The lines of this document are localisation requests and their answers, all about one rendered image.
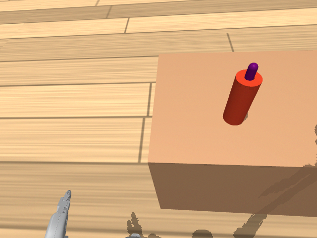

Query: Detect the bottle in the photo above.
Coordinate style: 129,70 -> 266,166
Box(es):
223,63 -> 263,125

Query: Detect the left robot hand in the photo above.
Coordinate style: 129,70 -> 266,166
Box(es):
45,190 -> 71,238

